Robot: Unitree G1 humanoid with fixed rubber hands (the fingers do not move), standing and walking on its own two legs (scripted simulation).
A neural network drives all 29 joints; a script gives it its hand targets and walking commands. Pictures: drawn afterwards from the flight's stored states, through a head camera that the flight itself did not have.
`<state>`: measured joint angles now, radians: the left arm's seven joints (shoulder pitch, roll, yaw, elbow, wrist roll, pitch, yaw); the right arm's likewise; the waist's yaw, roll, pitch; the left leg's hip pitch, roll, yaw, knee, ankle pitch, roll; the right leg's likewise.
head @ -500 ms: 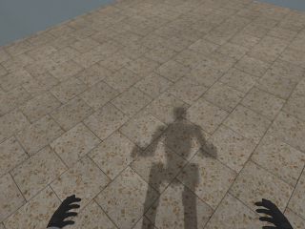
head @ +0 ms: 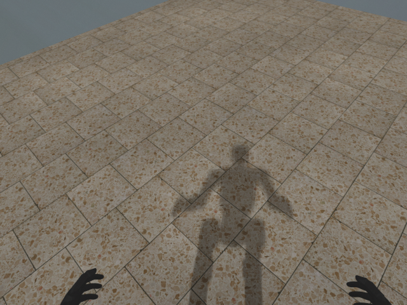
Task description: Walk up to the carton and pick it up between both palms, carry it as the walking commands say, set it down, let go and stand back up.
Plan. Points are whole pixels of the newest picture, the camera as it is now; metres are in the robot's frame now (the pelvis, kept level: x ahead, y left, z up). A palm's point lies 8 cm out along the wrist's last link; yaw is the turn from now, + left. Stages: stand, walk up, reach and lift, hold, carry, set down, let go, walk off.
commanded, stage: stand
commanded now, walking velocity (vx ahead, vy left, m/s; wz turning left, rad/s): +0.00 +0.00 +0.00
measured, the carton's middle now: out of the picture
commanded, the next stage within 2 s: walk up in 0.40 s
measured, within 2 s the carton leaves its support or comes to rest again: neither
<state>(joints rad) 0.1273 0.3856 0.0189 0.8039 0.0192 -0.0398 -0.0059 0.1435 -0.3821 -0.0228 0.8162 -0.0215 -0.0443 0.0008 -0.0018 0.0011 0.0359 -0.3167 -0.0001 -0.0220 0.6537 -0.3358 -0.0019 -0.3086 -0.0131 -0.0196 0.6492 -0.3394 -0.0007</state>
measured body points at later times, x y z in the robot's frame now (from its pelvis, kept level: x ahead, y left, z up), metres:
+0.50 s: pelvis +0.00 +0.00 +0.02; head +0.01 +0.00 +0.47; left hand +0.12 +0.31 -0.09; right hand +0.12 -0.31 -0.09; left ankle +0.01 +0.12 -0.72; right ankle +0.00 -0.12 -0.72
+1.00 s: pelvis +0.01 +0.07 -0.01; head +0.02 +0.10 +0.44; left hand +0.01 +0.47 -0.08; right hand +0.26 -0.21 -0.07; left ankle +0.03 +0.22 -0.72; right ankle +0.03 -0.08 -0.69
